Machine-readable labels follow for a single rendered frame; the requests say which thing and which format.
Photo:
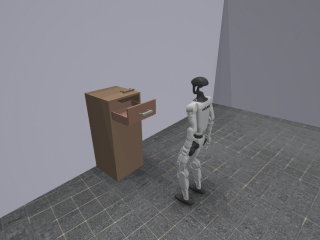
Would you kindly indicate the robot left upper arm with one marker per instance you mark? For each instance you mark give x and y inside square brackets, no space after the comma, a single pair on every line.
[191,110]

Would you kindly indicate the robot right upper arm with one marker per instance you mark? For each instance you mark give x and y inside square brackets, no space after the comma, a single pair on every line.
[211,111]

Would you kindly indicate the handle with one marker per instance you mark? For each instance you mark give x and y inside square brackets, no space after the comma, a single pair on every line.
[146,113]
[129,90]

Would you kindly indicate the drawer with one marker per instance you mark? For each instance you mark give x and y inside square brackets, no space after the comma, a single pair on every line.
[126,113]

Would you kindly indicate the robot left hand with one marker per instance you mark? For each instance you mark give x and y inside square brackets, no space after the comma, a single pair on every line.
[182,159]

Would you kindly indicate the robot head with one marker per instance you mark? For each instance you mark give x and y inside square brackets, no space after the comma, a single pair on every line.
[199,82]

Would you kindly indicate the left robot forearm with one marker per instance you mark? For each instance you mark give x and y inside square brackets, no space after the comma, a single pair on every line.
[189,140]

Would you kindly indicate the robot torso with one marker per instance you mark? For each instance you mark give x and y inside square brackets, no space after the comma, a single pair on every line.
[202,119]

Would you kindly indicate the robot right hand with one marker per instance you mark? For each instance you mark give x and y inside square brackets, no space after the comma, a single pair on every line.
[208,142]

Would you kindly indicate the right robot forearm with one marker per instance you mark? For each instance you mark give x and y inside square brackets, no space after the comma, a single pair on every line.
[209,128]

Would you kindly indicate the cabinet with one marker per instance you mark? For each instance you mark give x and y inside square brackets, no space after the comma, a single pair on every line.
[118,148]

